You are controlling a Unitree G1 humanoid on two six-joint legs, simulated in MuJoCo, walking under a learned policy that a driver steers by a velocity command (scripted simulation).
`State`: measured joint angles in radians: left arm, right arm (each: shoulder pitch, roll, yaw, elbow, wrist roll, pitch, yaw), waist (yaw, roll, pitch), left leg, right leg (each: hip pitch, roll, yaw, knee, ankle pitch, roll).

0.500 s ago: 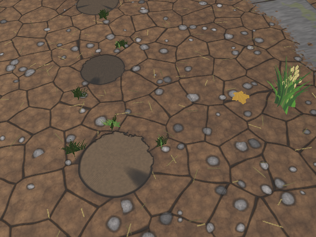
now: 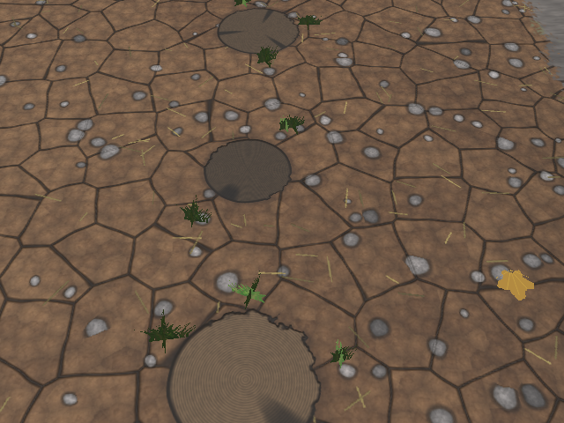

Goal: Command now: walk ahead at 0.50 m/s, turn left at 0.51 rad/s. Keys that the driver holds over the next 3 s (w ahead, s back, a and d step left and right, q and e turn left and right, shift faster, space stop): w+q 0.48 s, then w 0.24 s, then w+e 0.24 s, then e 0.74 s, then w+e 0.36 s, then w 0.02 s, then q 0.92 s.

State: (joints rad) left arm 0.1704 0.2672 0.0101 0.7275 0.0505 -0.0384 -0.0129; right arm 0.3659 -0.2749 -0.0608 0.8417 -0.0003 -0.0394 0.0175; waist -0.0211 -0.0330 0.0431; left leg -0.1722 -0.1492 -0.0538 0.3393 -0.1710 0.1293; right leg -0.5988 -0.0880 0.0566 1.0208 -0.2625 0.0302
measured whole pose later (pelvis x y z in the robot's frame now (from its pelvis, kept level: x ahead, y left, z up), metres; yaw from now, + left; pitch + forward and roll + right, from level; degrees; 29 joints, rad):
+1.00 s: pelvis +0.50 +0.09 +0.00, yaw +18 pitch +0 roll +0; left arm 0.32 0.26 0.05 0.88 0.02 -0.01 -0.03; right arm 0.29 -0.23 -0.03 0.85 -0.02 -0.08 0.00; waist 0.01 -0.03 0.04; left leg -0.13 -0.03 0.14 0.32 -0.20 0.08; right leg -0.54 -0.07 0.02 1.08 -0.25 -0.04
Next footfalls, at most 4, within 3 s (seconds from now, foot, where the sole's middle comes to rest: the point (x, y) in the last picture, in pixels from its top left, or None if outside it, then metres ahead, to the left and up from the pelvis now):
0.26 right None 0.33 -0.12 -0.78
0.78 left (210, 409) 0.51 0.17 -0.78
1.26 right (255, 306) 0.78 0.06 -0.78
1.78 left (185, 326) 0.72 0.24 -0.78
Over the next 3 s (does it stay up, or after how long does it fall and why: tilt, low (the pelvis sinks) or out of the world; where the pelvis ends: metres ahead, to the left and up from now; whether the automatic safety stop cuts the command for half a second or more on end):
stays up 0.83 0.08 0.00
